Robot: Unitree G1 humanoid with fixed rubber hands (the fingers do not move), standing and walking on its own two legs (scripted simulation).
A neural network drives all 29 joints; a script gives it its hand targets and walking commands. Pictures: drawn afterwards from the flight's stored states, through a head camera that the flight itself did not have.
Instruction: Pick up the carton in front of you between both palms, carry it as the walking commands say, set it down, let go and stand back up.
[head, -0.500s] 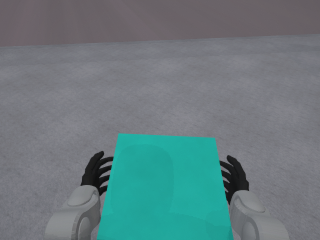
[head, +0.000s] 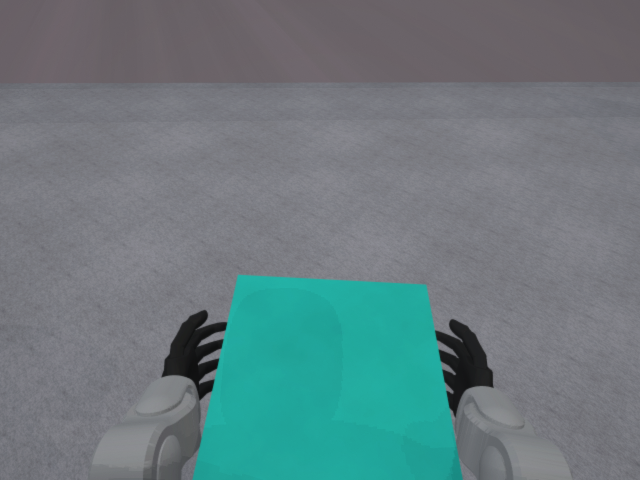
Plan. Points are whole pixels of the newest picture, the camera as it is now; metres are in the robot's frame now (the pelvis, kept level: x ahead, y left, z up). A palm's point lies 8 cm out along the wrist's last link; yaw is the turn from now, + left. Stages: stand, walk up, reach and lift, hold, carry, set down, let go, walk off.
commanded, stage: carry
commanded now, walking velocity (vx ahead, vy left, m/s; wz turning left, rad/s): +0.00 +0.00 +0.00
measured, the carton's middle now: (324, 411) +0.23 +0.00 +0.02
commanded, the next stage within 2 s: hold in 1.08 s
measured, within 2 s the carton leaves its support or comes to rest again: neither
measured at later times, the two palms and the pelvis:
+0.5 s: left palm (164, 421) +0.19 +0.16 +0.08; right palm (463, 429) +0.19 -0.14 +0.08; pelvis -0.04 +0.01 +0.01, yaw +0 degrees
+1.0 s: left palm (181, 409) +0.23 +0.16 +0.03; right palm (444, 420) +0.22 -0.14 +0.03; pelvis -0.06 +0.02 +0.00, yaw +0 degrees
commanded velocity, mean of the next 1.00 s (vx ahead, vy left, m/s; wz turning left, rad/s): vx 0.00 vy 0.00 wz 0.00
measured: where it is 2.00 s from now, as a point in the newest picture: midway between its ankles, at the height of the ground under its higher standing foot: outside the picture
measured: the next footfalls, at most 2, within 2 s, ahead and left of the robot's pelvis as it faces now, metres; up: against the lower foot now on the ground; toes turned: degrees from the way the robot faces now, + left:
none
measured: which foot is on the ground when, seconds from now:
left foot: down 0.00-1.00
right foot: down 0.00-1.00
